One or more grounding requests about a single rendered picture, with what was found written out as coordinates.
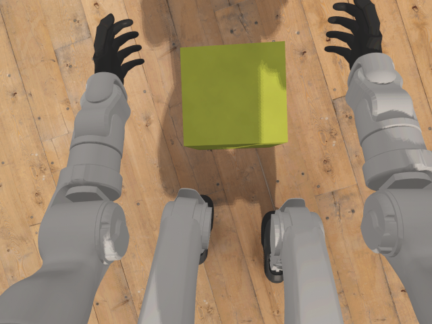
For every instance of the left robot hand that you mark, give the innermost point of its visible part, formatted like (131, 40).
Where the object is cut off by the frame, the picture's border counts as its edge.
(106, 56)

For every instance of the robot right forearm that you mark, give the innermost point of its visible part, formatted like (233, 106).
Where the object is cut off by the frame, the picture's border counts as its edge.
(389, 133)

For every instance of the carton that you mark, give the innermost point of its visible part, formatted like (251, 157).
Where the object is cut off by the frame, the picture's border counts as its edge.
(234, 96)

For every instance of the robot right foot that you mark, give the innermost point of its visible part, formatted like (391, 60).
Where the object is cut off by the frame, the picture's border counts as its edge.
(275, 276)

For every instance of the robot left forearm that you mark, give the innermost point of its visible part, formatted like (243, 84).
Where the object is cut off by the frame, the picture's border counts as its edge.
(96, 149)

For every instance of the robot left upper arm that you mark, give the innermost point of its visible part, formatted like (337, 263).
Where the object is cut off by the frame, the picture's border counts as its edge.
(78, 242)

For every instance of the robot right upper arm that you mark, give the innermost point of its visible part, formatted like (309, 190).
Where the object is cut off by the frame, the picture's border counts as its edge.
(397, 223)

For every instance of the right robot hand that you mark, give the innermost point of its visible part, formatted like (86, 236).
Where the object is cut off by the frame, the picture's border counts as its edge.
(366, 37)

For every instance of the robot right shin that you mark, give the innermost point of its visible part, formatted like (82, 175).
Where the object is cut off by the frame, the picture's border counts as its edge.
(275, 264)

